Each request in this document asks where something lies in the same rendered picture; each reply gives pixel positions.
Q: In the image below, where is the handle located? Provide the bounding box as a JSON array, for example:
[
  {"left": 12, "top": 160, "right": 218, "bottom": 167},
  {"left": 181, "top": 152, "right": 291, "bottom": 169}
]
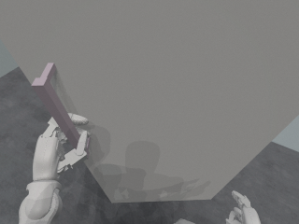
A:
[{"left": 31, "top": 63, "right": 91, "bottom": 159}]

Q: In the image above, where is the robot right hand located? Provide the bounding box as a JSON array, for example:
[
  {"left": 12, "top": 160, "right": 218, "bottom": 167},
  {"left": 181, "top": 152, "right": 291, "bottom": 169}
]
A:
[{"left": 225, "top": 190, "right": 261, "bottom": 224}]

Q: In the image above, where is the left robot forearm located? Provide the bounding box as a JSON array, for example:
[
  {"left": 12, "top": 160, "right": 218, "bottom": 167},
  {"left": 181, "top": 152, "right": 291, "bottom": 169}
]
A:
[{"left": 19, "top": 180, "right": 63, "bottom": 224}]

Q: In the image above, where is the fridge door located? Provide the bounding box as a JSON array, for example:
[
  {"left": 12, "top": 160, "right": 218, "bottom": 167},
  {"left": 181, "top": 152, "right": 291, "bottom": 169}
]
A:
[{"left": 0, "top": 0, "right": 299, "bottom": 203}]

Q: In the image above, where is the robot left hand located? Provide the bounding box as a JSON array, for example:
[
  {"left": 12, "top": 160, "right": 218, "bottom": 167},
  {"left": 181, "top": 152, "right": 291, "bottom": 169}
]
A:
[{"left": 33, "top": 113, "right": 91, "bottom": 181}]

